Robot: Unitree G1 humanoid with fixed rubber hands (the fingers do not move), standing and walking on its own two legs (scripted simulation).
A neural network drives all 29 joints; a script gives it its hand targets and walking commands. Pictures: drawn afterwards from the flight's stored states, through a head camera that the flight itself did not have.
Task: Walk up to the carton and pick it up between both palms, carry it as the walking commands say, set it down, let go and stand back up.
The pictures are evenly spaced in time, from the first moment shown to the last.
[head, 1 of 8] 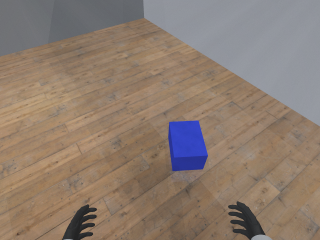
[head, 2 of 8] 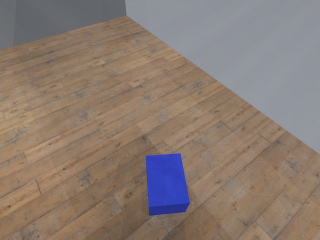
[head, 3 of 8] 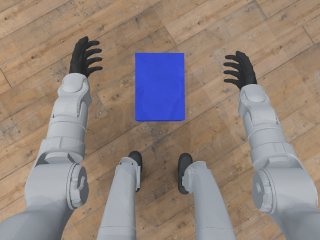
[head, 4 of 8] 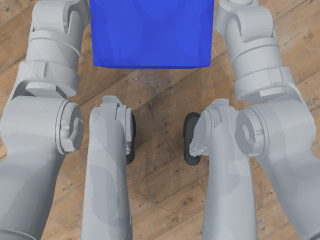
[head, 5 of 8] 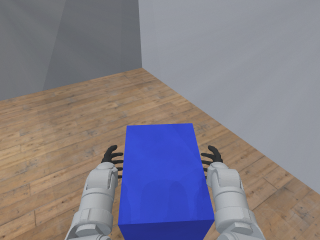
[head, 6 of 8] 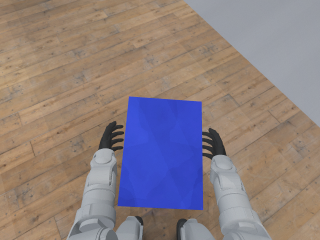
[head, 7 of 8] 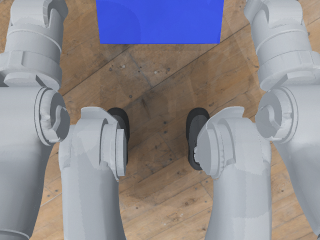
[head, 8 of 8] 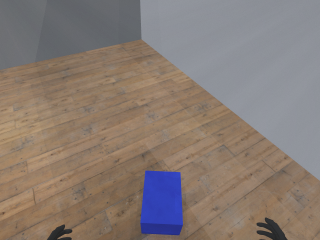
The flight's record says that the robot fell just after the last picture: no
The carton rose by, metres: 0.71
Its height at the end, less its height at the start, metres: +0.00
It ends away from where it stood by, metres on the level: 0.03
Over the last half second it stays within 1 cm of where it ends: yes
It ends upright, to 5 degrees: yes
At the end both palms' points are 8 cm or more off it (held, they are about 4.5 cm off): yes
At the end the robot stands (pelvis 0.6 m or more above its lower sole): yes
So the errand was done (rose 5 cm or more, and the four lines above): yes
